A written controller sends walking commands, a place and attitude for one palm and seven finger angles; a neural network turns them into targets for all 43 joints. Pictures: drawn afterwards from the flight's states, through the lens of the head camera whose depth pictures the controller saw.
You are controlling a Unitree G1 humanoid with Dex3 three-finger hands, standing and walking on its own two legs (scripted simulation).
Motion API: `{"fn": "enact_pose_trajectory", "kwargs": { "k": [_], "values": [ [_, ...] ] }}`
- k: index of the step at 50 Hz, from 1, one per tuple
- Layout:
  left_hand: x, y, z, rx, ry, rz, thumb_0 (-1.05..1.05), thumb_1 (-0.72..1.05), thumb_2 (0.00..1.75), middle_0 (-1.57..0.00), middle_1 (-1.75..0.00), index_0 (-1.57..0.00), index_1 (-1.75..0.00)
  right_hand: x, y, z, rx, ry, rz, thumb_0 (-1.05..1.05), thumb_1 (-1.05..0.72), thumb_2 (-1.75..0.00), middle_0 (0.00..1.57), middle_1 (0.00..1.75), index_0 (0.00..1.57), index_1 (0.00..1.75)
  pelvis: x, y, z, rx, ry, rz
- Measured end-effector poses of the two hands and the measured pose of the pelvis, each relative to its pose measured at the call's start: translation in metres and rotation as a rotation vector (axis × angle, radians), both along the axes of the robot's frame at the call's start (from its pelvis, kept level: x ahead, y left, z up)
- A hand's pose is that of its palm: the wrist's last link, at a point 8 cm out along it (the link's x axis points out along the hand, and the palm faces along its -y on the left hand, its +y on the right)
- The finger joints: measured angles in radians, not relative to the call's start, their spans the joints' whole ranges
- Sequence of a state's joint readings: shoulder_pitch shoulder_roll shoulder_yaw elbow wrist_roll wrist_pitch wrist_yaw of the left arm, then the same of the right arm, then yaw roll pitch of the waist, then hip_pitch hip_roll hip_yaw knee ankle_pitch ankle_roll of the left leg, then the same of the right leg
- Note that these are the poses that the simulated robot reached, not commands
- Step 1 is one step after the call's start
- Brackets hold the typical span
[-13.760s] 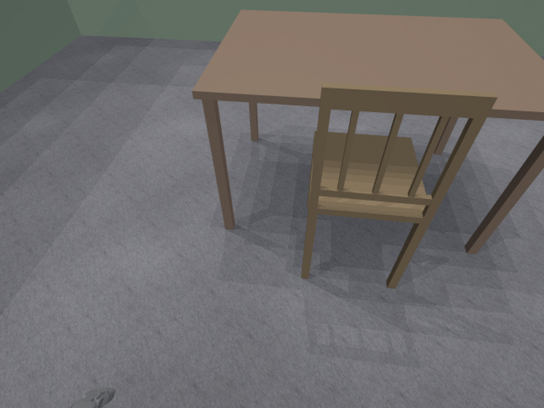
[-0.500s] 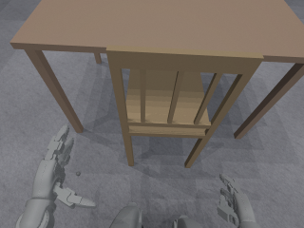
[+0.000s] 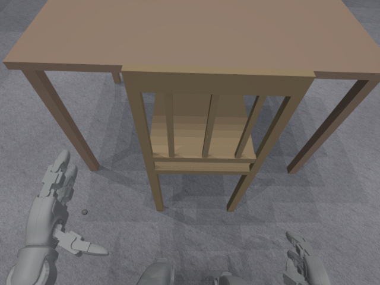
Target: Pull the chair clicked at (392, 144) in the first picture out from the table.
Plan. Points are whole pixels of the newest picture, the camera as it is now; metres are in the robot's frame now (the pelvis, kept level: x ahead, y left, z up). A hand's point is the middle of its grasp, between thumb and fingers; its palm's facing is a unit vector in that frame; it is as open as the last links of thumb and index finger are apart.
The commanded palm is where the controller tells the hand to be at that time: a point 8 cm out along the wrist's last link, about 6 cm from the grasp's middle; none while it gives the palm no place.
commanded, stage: raise the hand toward the chair's back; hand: left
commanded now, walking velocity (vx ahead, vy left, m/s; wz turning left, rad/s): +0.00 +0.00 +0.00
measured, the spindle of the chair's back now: (209, 129) +0.50 -0.03 -0.03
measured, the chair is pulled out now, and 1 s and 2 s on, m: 0.00 0.00 0.00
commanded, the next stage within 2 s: aim the fingers beside a spindle in 0.14 s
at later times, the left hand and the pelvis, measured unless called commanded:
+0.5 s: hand (104, 207) +0.26 +0.18 +0.02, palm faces +0.03 -1.00 -0.06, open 16.9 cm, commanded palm +0.24 +0.24 +0.03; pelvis +0.00 -0.02 -0.01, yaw +0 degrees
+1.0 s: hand (120, 194) +0.30 +0.16 +0.01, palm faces +0.04 -1.00 -0.05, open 16.9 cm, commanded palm +0.28 +0.21 +0.01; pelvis -0.01 -0.02 -0.02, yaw +0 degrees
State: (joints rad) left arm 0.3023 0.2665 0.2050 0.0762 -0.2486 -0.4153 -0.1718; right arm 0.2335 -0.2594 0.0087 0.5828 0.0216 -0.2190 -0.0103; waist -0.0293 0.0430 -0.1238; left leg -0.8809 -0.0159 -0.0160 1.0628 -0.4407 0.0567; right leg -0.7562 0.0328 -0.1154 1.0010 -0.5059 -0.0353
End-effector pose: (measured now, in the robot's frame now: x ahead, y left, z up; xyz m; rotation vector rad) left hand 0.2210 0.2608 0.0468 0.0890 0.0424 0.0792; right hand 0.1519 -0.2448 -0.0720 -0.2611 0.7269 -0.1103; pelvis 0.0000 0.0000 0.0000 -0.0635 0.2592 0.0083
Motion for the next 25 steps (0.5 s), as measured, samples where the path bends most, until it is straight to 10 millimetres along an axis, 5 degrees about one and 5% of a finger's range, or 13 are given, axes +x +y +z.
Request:
{"fn": "enact_pose_trajectory", "kwargs": {
  "k": [14, 25],
  "values": [
    [-0.004, -0.016, -0.003, -0.012, 0.022, -0.015, -0.01, -0.49, 0.30, -0.06, -0.08, -0.06, -0.08, 0.013, -0.003, -0.002, 0.031, -0.040, 0.022, 0.01, -0.90, -0.89, 0.20, 0.30, 0.20, 0.30, 0.000, -0.013, -0.001, 0.010, -0.005, 0.004],
    [0.018, -0.025, -0.018, -0.031, 0.037, -0.041, -0.01, -0.49, 0.30, -0.06, -0.08, -0.06, -0.08, 0.010, -0.017, -0.011, 0.014, -0.019, 0.017, 0.01, -0.90, -0.89, 0.20, 0.30, 0.20, 0.30, 0.000, -0.020, -0.007, 0.014, 0.013, 0.001]
  ]
}}
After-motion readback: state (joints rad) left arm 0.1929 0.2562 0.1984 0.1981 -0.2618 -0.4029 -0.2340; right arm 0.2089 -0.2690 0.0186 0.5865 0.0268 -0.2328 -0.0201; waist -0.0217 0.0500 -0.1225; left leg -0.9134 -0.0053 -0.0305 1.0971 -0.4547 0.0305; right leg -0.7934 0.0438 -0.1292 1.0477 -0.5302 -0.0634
